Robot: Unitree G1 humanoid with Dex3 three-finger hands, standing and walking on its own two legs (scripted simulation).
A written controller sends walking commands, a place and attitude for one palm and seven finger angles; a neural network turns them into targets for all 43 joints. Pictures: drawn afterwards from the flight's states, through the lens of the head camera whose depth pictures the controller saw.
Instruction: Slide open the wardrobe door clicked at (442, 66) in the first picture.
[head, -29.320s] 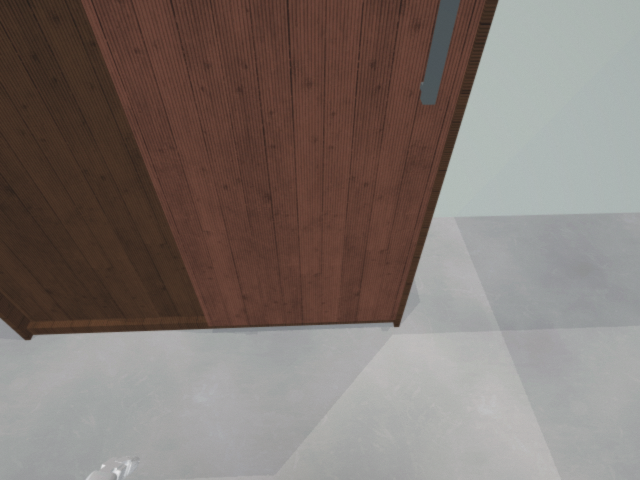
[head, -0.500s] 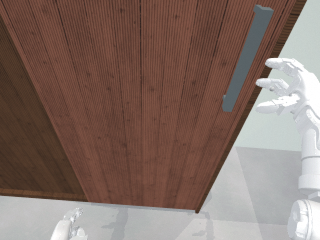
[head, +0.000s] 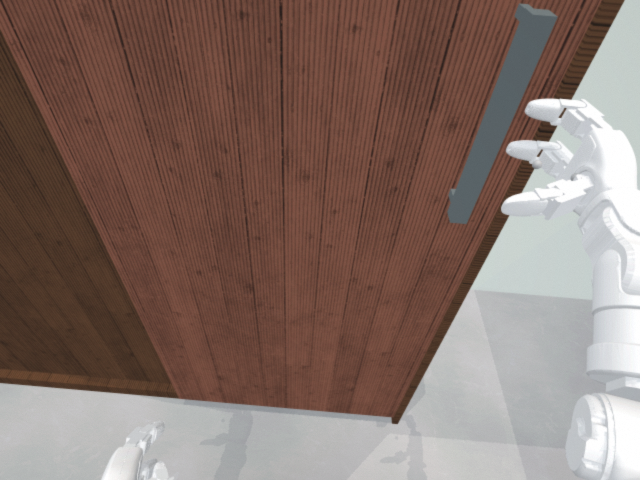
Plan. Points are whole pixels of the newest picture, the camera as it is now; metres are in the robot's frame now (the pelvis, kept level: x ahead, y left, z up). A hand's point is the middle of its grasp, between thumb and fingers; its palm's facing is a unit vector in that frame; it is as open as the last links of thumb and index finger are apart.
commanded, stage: move the hooked fingers beside the handle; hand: right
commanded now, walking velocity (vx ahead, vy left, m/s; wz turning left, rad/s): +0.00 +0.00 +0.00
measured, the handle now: (486, 127) +0.47 -0.15 +0.26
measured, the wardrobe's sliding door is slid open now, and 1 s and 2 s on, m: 0.00 0.00 0.00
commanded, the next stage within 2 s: feel for the door with the fingertips in 0.76 s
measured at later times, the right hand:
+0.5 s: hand (540, 171) +0.41 -0.20 +0.24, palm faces +0.01 +1.00 -0.01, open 14.0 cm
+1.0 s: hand (528, 166) +0.42 -0.19 +0.24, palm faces +0.01 +1.00 -0.02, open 13.9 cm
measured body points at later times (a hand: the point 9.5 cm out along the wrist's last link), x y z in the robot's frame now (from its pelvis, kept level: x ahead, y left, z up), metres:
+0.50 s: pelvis +0.00 +0.01 +0.00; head -0.01 +0.03 +0.45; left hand +0.16 +0.27 -0.10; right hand +0.40 -0.25 +0.24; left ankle -0.07 +0.10 -0.74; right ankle +0.03 -0.12 -0.74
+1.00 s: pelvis +0.01 +0.01 +0.00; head +0.00 +0.02 +0.45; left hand +0.13 +0.27 -0.11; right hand +0.41 -0.25 +0.24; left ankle -0.07 +0.10 -0.74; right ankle +0.03 -0.12 -0.74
